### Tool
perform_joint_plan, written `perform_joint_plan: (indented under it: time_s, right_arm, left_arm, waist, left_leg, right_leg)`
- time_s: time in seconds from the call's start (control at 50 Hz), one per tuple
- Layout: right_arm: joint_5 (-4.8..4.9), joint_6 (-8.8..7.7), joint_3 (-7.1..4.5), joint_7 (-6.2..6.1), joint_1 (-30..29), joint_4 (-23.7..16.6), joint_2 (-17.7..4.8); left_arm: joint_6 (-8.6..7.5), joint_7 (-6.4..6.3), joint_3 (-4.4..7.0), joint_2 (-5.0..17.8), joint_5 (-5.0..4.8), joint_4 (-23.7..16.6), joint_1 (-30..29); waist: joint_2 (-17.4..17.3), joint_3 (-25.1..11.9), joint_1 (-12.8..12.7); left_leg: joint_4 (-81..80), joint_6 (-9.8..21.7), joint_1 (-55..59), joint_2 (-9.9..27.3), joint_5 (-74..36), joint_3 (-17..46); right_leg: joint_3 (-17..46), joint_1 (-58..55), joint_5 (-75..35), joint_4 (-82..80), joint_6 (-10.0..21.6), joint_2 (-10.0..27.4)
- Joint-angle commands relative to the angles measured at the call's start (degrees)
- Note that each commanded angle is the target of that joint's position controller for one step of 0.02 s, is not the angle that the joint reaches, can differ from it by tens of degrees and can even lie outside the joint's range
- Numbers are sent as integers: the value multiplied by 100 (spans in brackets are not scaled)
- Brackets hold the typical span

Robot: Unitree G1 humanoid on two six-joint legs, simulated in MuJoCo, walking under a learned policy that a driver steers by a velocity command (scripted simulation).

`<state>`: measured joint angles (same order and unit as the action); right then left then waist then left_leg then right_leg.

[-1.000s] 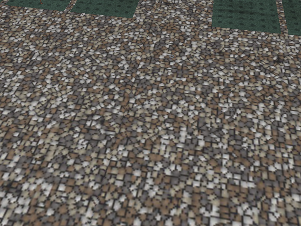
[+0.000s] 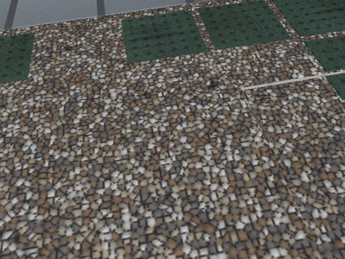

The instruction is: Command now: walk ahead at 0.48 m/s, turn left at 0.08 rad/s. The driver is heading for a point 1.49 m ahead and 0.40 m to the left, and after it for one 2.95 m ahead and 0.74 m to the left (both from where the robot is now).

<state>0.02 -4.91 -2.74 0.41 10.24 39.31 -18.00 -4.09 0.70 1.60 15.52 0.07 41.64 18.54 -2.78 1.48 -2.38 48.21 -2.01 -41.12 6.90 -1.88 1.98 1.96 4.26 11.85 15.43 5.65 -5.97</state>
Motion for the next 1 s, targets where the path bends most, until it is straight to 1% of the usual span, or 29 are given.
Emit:
perform_joint_plan:
  time_s: [0.02, 0.08, 0.14, 0.18, 0.22, 0.24, 0.26, 0.28, 0.3, 0.32, 0.34, 0.36, 0.38, 0.44, 0.52, 0.56, 0.6, 0.64, 0.66, 0.68, 0.7, 0.72, 0.74, 0.76, 0.78, 0.8, 0.84, 0.92, 1.0]
  right_arm:
    - [82, -94, 1, 91, -569, -419, -199]
    - [143, -124, 34, 221, -969, -567, -162]
    - [140, -150, 49, 360, -1185, -724, -146]
    - [110, -140, 12, 407, -999, -753, -229]
    - [81, -89, -167, 362, -120, -599, -586]
    - [95, -77, -293, 293, 725, -471, -840]
    - [15, -28, -463, 210, 1525, -408, -1457]
    - [121, -24, -411, 194, 1581, -367, -1227]
    - [134, 22, -315, 145, 1516, -372, -868]
    - [104, 52, -284, 110, 1198, -444, -770]
    - [80, 71, -263, 101, 836, -491, -719]
    - [39, 58, -216, 86, 582, -565, -592]
    - [-4, 68, -206, 68, 421, -630, -603]
    - [42, 53, -243, 1, 304, -555, -712]
    - [121, 129, -314, -97, 581, -370, -904]
    - [149, 181, -333, -112, 838, -255, -948]
    - [184, 217, -328, -125, 921, -211, -896]
    - [154, 243, -327, -127, 870, -216, -854]
    - [137, 260, -306, -121, 812, -234, -769]
    - [111, 252, -232, -104, 846, -254, -543]
    - [24, 231, -83, -72, 981, -342, -109]
    - [194, 169, 7, -57, 1700, -560, 108]
    - [271, 184, -112, -90, 1602, -400, -507]
    - [214, 233, -211, -103, 972, -464, -802]
    - [127, 278, -232, -132, 671, -518, -783]
    - [67, 308, -265, -138, 536, -573, -748]
    - [100, 412, -266, -113, 681, -564, -546]
    - [35, 495, -117, -112, 400, -699, -109]
    - [19, 448, -66, 12, -1, -718, -60]
  left_arm:
    - [-119, -72, 247, 985, -12, -174, -5]
    - [-93, -78, 266, 1049, -24, 55, 235]
    - [8, -98, 291, 1070, -21, 203, 358]
    - [79, -145, 311, 1155, -7, 196, 284]
    - [186, -227, 329, 1284, 43, 121, 195]
    - [206, -266, 313, 1302, 41, 39, 38]
    - [93, -257, 171, 909, 148, -208, 416]
    - [-71, -149, 19, 554, 166, -165, 655]
    - [-249, -20, 139, 1080, -51, -337, 148]
    - [-347, 32, 117, 1079, -207, -555, -374]
    - [-397, 33, 91, 979, -118, -640, -606]
    - [-363, 0, 138, 996, 12, -624, -602]
    - [-308, -3, 138, 958, 57, -620, -470]
    - [-166, -63, 69, 746, 118, -588, -304]
    - [-184, -58, -41, 488, 100, -795, -1264]
    - [-218, -27, -2, 570, 8, -863, -1547]
    - [-254, -7, 83, 745, -45, -893, -1591]
    - [-292, 2, 190, 900, -73, -866, -1420]
    - [-311, -6, 251, 948, -77, -788, -1116]
    - [-333, -40, 334, 1075, -35, -718, -649]
    - [-337, -89, 423, 1380, 51, -683, 117]
    - [-240, -53, 544, 1850, 117, -482, 478]
    - [-221, -17, 462, 1338, 17, -552, 353]
    - [-191, -47, 369, 1015, 16, -615, 71]
    - [-166, -52, 308, 864, 85, -650, -242]
    - [-145, -57, 269, 723, 104, -623, -455]
    - [-160, -72, 254, 637, 104, -512, -590]
    - [-97, -106, 347, 920, 38, -213, -603]
    - [37, -152, 352, 1017, -66, -29, -721]
  waist:
    - [591, 229, -179]
    - [456, 448, -329]
    - [420, 438, -340]
    - [579, 130, -149]
    - [804, -599, 346]
    - [714, -1054, 858]
    - [-259, -1963, 917]
    - [-1065, -2639, 742]
    - [-444, -2211, 952]
    - [-61, -1419, 882]
    - [472, -690, 616]
    - [537, -412, 405]
    - [339, -263, 229]
    - [88, -148, 63]
    - [-77, -110, 465]
    - [-169, -196, 605]
    - [-280, -247, 566]
    - [-422, -277, 405]
    - [-450, -331, 215]
    - [-377, -594, -28]
    - [407, -1342, -292]
    - [2325, -1837, 70]
    - [1650, -1412, -82]
    - [1094, -708, -212]
    - [692, -388, -125]
    - [698, -182, -13]
    - [1002, -195, 189]
    - [916, -373, 216]
    - [882, -560, 122]
  left_leg:
    - [-892, 81, 364, -111, -937, -165]
    - [-1455, 251, 135, -242, -894, -137]
    - [-1748, 467, -116, -442, -266, -169]
    - [-1776, 663, 312, -729, 326, -440]
    - [-1686, 917, 1491, -1158, 857, -758]
    - [-1963, 1168, 2934, -1064, 385, -494]
    - [-1705, 2018, 5468, 369, 186, 1700]
    - [-2490, 2824, 6761, 1340, 701, 4353]
    - [-2792, 2464, 6523, 1119, 1487, 3983]
    - [-2937, 2217, 5707, 932, 1587, 3204]
    - [-3157, 2071, 4668, 681, 1087, 2705]
    - [-3304, 1980, 4016, 464, 537, 2316]
    - [-3460, 2009, 3507, 330, 212, 2179]
    - [-3616, 2033, 2599, 86, -462, 1589]
    - [-3448, 1581, 2058, -388, 170, 1104]
    - [-3296, 1450, 2260, -305, 611, 1365]
    - [-2975, 1328, 2642, -157, 1034, 1769]
    - [-2584, 1200, 2913, -5, 1183, 2132]
    - [-2304, 1096, 2888, -73, 1201, 2172]
    - [-1678, 908, 2709, -319, 1195, 1997]
    - [-36, 681, 2130, -726, 2089, 1467]
    - [1755, 380, 230, -1317, 3788, 730]
    - [2533, 271, -426, -864, 3396, 852]
    - [2721, 206, -513, -714, 2886, 761]
    - [2631, 130, -238, -560, 2538, 643]
    - [2415, 62, -67, -468, 2416, 621]
    - [2075, -33, 405, -345, 2409, 402]
    - [853, -152, 561, -431, 1953, 202]
    - [-549, -51, 1397, -529, 866, -38]
  right_leg:
    - [348, 365, -1384, -808, 459, 1405]
    - [204, -237, -1489, -792, 427, 1647]
    - [43, -1032, -2422, -410, 411, 1874]
    - [-131, -1337, -4309, 197, 305, 1880]
    - [-301, -1431, -6360, 1596, 169, 1754]
    - [-472, -657, -6083, 2837, -1, 1614]
    - [-612, 1567, -3640, 5101, -387, 1067]
    - [113, 3244, 1837, 6670, -701, -40]
    - [739, 3884, 1625, 6865, -583, 364]
    - [671, 4062, 1259, 6524, -526, 669]
    - [505, 3973, 1012, 5870, -501, 839]
    - [460, 3656, 826, 5382, -540, 1015]
    - [413, 3359, 762, 5201, -630, 1054]
    - [164, 2968, 518, 4281, -973, 1087]
    - [8, 2264, -1290, 2377, -1110, 755]
    - [101, 2044, -1659, 1886, -1096, 603]
    - [319, 1957, -1498, 1528, -997, 616]
    - [372, 1722, -1014, 1394, -807, 638]
    - [298, 1318, -851, 1237, -666, 641]
    - [368, 552, -704, 1124, -465, 842]
    - [1366, -754, -176, 1066, -99, 1867]
    - [4153, -2123, 1323, 367, 820, 3040]
    - [4554, -1847, 2542, 90, 782, 3028]
    - [3504, -1209, 1766, 102, 572, 2787]
    - [2580, -582, 246, 174, 471, 2532]
    - [1890, -185, -1206, 225, 440, 2297]
    - [944, 234, -2812, 213, 400, 2037]
    - [353, 193, -3947, 81, 699, 2084]
    - [-206, 260, -3763, 86, 588, 1909]
